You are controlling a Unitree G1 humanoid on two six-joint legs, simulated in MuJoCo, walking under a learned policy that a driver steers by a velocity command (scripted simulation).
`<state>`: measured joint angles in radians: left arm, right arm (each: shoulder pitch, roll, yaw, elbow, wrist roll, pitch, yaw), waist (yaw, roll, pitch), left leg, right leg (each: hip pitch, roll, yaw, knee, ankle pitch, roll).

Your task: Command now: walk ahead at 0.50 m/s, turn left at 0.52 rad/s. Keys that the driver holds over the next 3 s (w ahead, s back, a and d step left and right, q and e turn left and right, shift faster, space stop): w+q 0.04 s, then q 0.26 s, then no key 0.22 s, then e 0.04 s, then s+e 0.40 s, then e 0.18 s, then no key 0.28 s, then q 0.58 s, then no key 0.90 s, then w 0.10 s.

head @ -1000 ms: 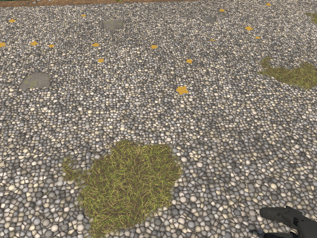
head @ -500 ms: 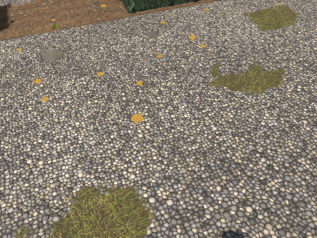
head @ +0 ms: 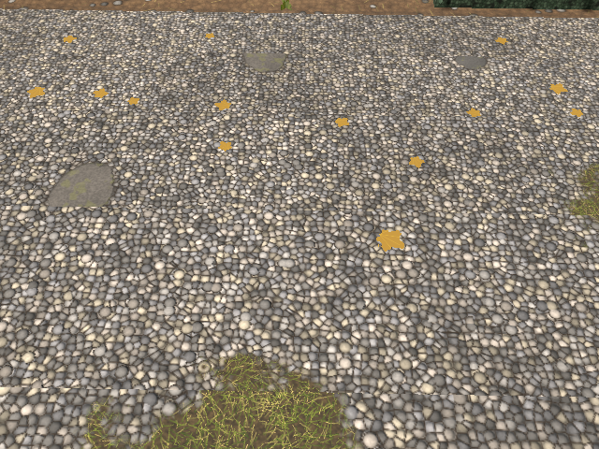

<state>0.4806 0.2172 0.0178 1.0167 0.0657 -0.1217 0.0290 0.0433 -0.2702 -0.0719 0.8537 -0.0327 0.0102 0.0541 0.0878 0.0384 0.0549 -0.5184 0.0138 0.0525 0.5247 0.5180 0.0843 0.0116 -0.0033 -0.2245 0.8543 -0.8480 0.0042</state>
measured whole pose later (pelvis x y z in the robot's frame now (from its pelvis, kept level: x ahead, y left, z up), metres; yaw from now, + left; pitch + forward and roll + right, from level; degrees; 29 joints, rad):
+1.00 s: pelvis +0.14 -0.01 -0.09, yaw +6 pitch +0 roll -1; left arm 0.19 0.31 0.11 0.81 0.01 0.09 -0.02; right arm 0.19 -0.24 -0.04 0.78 -0.03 0.06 -0.04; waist 0.02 -0.05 0.06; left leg -0.24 -0.01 0.07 0.48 -0.24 0.06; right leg -0.59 0.12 0.08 1.26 -0.40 0.01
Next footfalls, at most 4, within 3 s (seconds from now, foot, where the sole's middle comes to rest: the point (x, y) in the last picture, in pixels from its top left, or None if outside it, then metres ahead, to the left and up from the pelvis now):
0.06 left None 0.20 0.06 -0.87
0.44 right None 0.37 -0.08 -0.87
0.82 left None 0.19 0.08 -0.87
1.24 right None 0.08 -0.13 -0.87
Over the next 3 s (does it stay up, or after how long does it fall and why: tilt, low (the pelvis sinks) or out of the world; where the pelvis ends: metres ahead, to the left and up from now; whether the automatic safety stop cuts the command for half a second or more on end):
stays up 0.12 -0.03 -0.10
